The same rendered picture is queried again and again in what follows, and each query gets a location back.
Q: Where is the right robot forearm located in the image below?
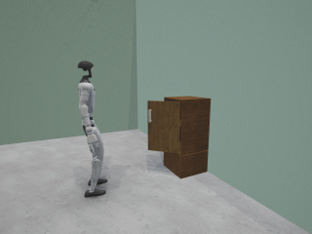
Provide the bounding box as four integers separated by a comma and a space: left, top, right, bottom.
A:
80, 105, 94, 135

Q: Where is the robot right thigh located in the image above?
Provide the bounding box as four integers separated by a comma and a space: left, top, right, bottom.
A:
84, 127, 104, 164

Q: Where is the robot head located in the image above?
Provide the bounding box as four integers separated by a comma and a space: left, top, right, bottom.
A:
78, 60, 94, 83

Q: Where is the cupboard door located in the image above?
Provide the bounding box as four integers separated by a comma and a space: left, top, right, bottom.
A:
147, 100, 180, 154

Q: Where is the right robot hand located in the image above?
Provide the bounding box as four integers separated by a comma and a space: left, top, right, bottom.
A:
87, 133, 99, 153

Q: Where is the right robot upper arm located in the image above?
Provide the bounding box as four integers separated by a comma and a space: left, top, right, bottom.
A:
79, 83, 92, 111

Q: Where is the handle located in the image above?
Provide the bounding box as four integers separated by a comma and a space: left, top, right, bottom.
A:
148, 109, 151, 123

